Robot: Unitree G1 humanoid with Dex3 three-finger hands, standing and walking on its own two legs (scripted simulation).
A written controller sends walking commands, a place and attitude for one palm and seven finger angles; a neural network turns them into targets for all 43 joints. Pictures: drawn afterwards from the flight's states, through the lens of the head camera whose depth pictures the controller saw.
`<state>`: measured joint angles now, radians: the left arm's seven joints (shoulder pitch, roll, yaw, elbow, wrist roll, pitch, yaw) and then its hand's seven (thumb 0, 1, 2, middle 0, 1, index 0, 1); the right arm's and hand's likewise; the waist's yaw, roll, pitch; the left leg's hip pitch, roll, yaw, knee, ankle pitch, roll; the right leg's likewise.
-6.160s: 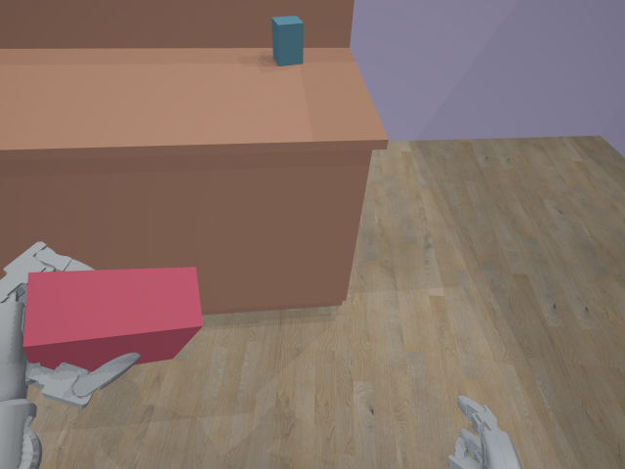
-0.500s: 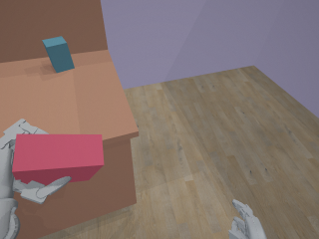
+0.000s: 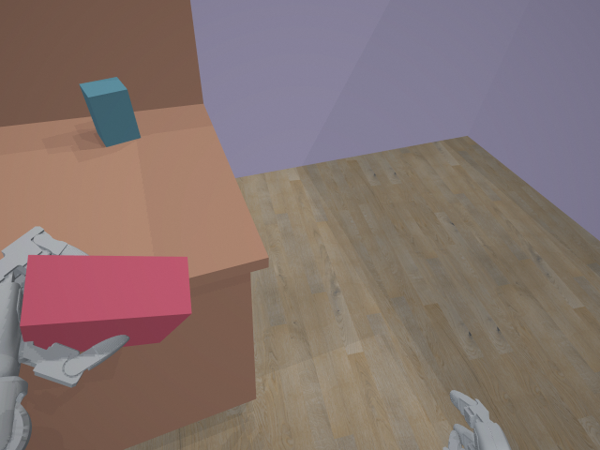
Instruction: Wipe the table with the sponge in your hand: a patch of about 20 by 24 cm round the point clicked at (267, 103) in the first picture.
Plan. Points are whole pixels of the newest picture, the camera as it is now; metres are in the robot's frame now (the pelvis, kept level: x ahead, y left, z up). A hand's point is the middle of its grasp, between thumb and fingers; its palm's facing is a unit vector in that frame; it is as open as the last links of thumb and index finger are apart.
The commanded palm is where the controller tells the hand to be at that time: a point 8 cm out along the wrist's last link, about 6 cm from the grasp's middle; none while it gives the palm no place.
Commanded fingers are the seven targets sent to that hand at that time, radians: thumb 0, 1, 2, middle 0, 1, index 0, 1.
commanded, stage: shuffle to correct the standing spot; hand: left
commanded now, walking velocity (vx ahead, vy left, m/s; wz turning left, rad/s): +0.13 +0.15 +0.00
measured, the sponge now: (130, 306) +0.22 +0.21 +0.13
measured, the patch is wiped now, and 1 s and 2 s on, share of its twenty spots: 0.00 0.00 0.00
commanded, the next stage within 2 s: come to a stop and stand still in 0.68 s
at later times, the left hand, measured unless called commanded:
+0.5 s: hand (64, 250) +0.26 +0.29 +0.16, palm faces +0.42 -0.81 -0.40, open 10.2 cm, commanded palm +0.21 +0.33 +0.19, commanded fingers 0.00 0.10 1.30 -1.20 -1.60 -1.20 -1.60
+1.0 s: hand (27, 207) +0.31 +0.35 +0.17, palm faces +0.42 -0.83 -0.36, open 10.2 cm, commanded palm +0.24 +0.39 +0.19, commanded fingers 0.00 0.10 1.30 -1.20 -1.60 -1.20 -1.60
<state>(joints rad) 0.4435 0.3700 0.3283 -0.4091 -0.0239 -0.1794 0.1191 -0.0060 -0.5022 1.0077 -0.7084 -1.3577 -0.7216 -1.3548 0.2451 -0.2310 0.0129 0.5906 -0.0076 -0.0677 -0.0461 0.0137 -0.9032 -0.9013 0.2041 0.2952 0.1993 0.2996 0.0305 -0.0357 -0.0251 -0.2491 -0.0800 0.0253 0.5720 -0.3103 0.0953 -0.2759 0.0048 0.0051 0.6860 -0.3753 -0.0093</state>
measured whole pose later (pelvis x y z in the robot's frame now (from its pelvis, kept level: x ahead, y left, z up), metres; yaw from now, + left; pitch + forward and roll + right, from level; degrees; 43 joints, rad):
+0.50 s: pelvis +0.06 +0.05 -0.02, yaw +0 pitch -3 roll +1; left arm 0.43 0.39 0.36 -0.55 -0.02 -0.21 0.13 -0.01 -0.50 1.01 -0.71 -1.36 -0.72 -1.35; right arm 0.23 -0.24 -0.03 0.61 0.01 -0.08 -0.05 0.01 -0.90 -0.90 0.20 0.29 0.20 0.30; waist 0.04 -0.06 0.08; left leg -0.38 0.05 0.01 0.73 -0.30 -0.06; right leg -0.31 -0.12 -0.03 0.87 -0.51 0.03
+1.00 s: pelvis +0.09 +0.11 +0.00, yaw +1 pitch -2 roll +1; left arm 0.40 0.38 0.35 -0.53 -0.02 -0.15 0.15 -0.01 -0.50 1.01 -0.71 -1.36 -0.72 -1.35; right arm 0.19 -0.14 0.04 0.59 0.00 -0.13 -0.02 0.01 -0.90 -0.90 0.20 0.30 0.20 0.30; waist 0.01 -0.07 0.07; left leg -0.29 0.01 0.07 0.56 -0.24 0.01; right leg -0.35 0.00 -0.05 0.80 -0.43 0.01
